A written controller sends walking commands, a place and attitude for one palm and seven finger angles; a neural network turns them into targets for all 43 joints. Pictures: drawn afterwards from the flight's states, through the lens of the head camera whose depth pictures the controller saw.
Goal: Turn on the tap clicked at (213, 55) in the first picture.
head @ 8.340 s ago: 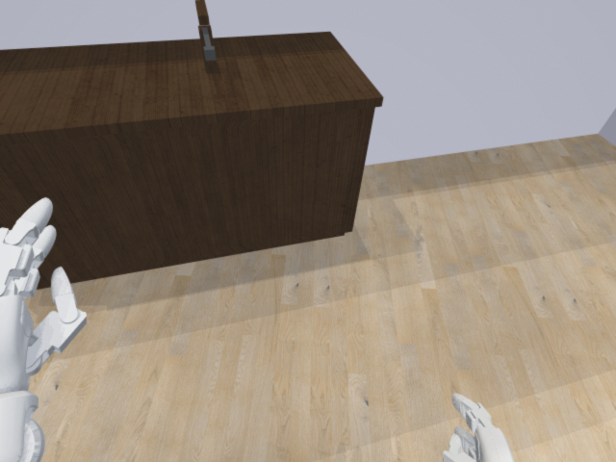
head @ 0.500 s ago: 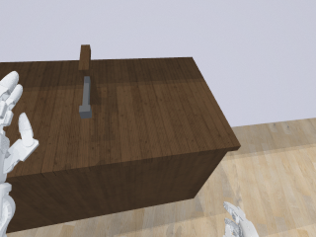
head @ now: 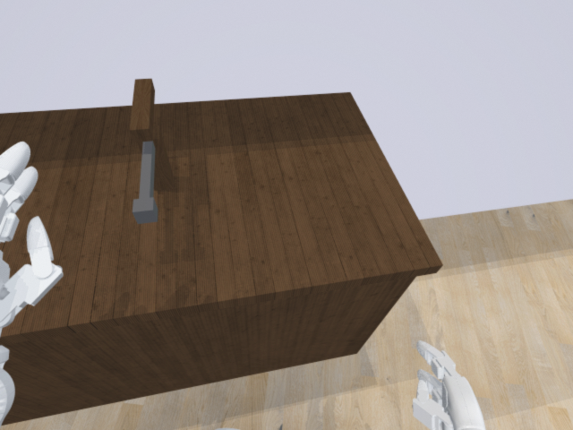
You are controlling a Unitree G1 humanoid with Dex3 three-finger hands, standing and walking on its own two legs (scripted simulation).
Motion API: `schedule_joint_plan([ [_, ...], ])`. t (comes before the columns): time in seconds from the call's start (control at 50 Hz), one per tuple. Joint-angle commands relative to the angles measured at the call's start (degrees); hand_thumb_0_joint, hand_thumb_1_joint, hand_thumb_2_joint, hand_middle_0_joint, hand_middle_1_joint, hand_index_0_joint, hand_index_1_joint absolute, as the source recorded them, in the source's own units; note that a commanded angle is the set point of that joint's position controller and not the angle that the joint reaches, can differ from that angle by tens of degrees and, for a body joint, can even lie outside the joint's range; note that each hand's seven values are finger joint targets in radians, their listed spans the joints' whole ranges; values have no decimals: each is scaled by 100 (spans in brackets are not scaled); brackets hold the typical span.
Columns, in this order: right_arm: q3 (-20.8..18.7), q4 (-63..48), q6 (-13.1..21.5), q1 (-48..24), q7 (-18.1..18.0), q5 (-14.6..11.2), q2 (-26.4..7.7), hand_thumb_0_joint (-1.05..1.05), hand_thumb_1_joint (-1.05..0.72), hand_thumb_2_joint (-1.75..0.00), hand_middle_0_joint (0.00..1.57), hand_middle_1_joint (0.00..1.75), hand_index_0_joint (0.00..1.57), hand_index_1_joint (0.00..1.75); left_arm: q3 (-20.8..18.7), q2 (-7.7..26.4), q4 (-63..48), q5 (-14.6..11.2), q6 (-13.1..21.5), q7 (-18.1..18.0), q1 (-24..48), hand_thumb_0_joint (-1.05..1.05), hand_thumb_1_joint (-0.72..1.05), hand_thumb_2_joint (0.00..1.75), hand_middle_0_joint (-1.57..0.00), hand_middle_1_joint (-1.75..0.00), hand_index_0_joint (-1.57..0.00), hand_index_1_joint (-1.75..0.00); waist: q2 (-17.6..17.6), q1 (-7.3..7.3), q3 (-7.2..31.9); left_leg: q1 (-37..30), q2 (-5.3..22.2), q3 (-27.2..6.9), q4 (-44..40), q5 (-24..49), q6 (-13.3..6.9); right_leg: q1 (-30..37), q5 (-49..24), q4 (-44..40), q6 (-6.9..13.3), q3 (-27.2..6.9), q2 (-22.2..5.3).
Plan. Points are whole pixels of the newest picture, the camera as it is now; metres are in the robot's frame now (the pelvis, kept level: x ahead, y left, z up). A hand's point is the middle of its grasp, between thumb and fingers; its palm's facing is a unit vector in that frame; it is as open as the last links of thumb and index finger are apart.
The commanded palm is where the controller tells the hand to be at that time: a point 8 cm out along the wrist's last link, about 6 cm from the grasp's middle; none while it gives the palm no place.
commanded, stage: look again from close up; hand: left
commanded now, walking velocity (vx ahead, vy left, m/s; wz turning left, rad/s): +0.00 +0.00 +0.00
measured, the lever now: (145, 210) +0.38 +0.25 +0.06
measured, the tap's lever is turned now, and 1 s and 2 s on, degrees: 0 0 0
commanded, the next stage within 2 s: shuffle to correct the standing spot in 0.16 s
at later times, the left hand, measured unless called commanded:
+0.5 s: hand (69, 272) +0.22 +0.24 +0.16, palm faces +0.34 -0.89 -0.31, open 7.4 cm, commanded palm +0.17 +0.26 +0.18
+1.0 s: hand (157, 271) +0.24 +0.16 +0.16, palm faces +0.23 -0.90 -0.37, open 7.4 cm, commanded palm +0.18 +0.21 +0.18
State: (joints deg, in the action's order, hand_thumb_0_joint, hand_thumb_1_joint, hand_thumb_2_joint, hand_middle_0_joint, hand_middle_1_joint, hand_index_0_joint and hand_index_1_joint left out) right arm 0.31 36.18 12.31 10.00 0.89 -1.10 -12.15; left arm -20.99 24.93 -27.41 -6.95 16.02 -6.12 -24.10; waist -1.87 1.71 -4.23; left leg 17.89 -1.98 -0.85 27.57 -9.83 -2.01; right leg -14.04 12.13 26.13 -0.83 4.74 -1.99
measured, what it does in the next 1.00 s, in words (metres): shifts its weight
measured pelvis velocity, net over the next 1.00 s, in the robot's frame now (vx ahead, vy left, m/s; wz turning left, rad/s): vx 0.00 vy -0.05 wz -0.08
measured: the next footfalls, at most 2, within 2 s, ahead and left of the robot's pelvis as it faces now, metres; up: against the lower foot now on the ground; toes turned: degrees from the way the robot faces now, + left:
none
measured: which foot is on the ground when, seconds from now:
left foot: down 0.00-1.00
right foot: down 0.00-1.00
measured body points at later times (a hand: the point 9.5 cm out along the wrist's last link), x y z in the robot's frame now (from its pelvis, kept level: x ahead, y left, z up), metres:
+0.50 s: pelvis +0.00 -0.01 +0.00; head +0.03 +0.02 +0.45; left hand +0.20 +0.29 +0.18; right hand +0.19 -0.22 -0.06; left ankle +0.05 +0.09 -0.74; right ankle +0.02 -0.13 -0.74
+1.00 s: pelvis +0.00 -0.05 +0.00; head +0.03 -0.05 +0.45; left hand +0.22 +0.21 +0.18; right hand +0.14 -0.32 -0.08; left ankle +0.05 +0.09 -0.74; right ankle +0.02 -0.13 -0.74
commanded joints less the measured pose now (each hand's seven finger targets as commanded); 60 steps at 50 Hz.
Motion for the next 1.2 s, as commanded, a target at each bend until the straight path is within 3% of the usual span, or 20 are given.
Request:
schedule_joint_plan([
  [0.0, -348, -926, 264, -335, -97, -95, -806, 0, -90, -90, 20, 30, 20, 30, -629, 820, -907, -94, 286, -36, 43, 0, 90, 90, -20, -30, -20, -30, 250, 6, 1102, -648, 486, -704, -476, 599, 235, 267, -603, -479, 176, -575, -449],
  [0.2, -309, -1034, 263, -406, -170, -107, -787, 0, -90, -90, 20, 30, 20, 30, -510, 851, -1065, -115, 280, -6, 226, 0, 90, 90, -20, -30, -20, -30, 503, -13, 1035, -666, 461, -781, -551, 389, 184, 299, -441, -620, 156, -618, -438],
  [0.24, -295, -1027, 261, -478, -167, -123, -802, 0, -90, -90, 20, 30, 20, 30, -656, 1029, -1051, -109, 249, -15, 188, 0, 90, 90, -20, -30, -20, -30, 594, -11, 1039, -713, 454, -829, -561, 409, 206, 275, -407, -649, 162, -638, -438],
  [0.26, -280, -1002, 238, -406, -169, -91, -732, 0, -90, -90, 20, 30, 20, 30, -520, 837, -1042, -121, 273, 5, 226, 0, 90, 90, -20, -30, -20, -30, 461, -2, 1040, -696, 503, -807, -608, 338, 225, 275, -354, -643, 146, -580, -371],
  [0.34, -331, -1054, 236, -456, -164, -110, -695, 0, -90, -90, 20, 30, 20, 30, -694, 970, -961, -137, 260, 13, 350, 0, 90, 90, -20, -30, -20, -30, 467, 6, 1019, -824, 746, -881, -741, 214, 306, -26, -185, -441, 100, -642, -206],
  [0.36, -324, -1062, 213, -420, -163, -77, -663, 0, -90, -90, 20, 30, 20, 30, -518, 775, -1033, -138, 278, 40, 443, 0, 90, 90, -20, -30, -20, -30, 549, 1, 1028, -760, 840, -880, -809, 97, 295, -32, -164, -350, 87, -637, -158],
  [0.48, -364, -1205, 141, -466, -95, -21, -623, 0, -90, -90, 20, 30, 20, 30, -437, 751, -1230, -27, 225, 88, 722, 0, 90, 90, -20, -30, -20, -30, 1107, 47, 1087, -601, 1486, -1092, -1165, -313, 151, -219, 251, 595, 20, -651, -1],
  [0.54, -350, -1260, 81, -527, -37, 5, -600, 0, -90, -90, 20, 30, 20, 30, -566, 892, -1419, 24, 136, 84, 687, 0, 90, 90, -20, -30, -20, -30, 1286, 66, 1148, -620, 1603, -993, -1177, -303, 92, -270, 443, 808, 29, -614, -13],
  [0.56, -336, -1280, 47, -531, -28, 27, -551, 0, -90, -90, 20, 30, 20, 30, -445, 744, -1503, 36, 112, 94, 677, 0, 90, 90, -20, -30, -20, -30, 1208, 64, 1127, -540, 1612, -879, -1125, -266, 56, -205, 392, 785, 30, -546, -33],
  [0.6, -357, -1309, -4, -574, -30, 14, -568, 0, -90, -90, 20, 30, 20, 30, -632, 891, -1426, 18, 17, 84, 508, 0, 90, 90, -20, -30, -20, -30, 874, 99, 1126, -351, 1409, -624, -686, -290, 51, 48, -65, 204, 102, -722, -115],
  [0.64, -345, -1326, -49, -555, -25, -29, -547, 0, -90, -90, 20, 30, 20, 30, -785, 1030, -1514, -34, -82, 66, 391, 0, 90, 90, -20, -30, -20, -30, 289, 21, 1215, -456, 929, -271, -133, -588, 189, -4, -467, -324, 314, -1155, -368],
  [0.68, -350, -1307, -70, -455, -59, -41, -494, 0, -90, -90, 20, 30, 20, 30, -762, 961, -1518, -132, -171, 72, 185, 0, 90, 90, -20, -30, -20, -30, -261, -46, 1135, -464, 663, 32, 545, -857, 213, -291, -119, -748, 554, -1582, -739],
  [0.72, -309, -1292, -111, -409, -93, -80, -455, 0, -90, -90, 20, 30, 20, 30, -747, 877, -1450, -204, -312, 80, -21, 0, 90, 90, -20, -30, -20, -30, -449, -113, 1032, -456, 551, 162, 987, -944, 225, -492, 246, -1042, 725, -1774, -966],
  [0.76, -257, -1250, -166, -429, -138, -76, -458, 0, -90, -90, 20, 30, 20, 30, -778, 874, -1491, -225, -391, 52, -151, 0, 90, 90, -20, -30, -20, -30, -190, -146, 1088, -508, 596, 150, 750, -757, 201, -414, 143, -899, 723, -1582, -876],
  [0.84, -293, -1298, -205, -607, -293, -131, -609, 0, -90, -90, 20, 30, 20, 30, -881, 956, -1422, -195, -429, 26, -249, 0, 90, 90, -20, -30, -20, -30, 473, -136, 1004, -823, 885, -201, -117, -299, 83, -428, -87, -462, 324, -1076, -394],
  [0.88, -288, -1293, -207, -615, -312, -152, -643, 0, -90, -90, 20, 30, 20, 30, -809, 865, -1387, -134, -399, 6, -284, 0, 90, 90, -20, -30, -20, -30, 716, -112, 899, -697, 801, -191, -79, -515, 35, -310, 88, -761, 182, -1238, -405],
  [0.92, -253, -1242, -166, -582, -311, -140, -651, 0, -90, -90, 20, 30, 20, 30, -711, 799, -1361, -72, -409, -19, -305, 0, 90, 90, -20, -30, -20, -30, 498, -96, 840, -682, 610, -117, 159, -409, 44, -221, 21, -1067, 155, -1445, -573],
  [1.0, -281, -1161, -115, -562, -337, -107, -765, 0, -90, -90, 20, 30, 20, 30, -604, 701, -1292, -4, -421, -45, -403, 0, 90, 90, -20, -30, -20, -30, 105, -90, 1025, -879, 621, -201, -9, 204, 42, 194, -847, -976, 111, -1237, -560],
  [1.04, -277, -1131, -128, -661, -358, -112, -790, 0, -90, -90, 20, 30, 20, 30, -669, 800, -1260, 30, -457, -68, -390, 0, 90, 90, -20, -30, -20, -30, 287, -79, 1028, -1007, 659, -237, -159, 454, 48, 260, -1068, -909, 122, -1141, -523],
  [1.18, -236, -1126, -207, -639, -395, -73, -796, 0, -90, -90, 20, 30, 20, 30, -474, 593, -1050, 94, -508, -50, -56, 0, 90, 90, -20, -30, -20, -30, 183, -89, 925, -1093, 710, -284, -449, 394, 31, 273, -763, -992, 153, -1017, -380],
])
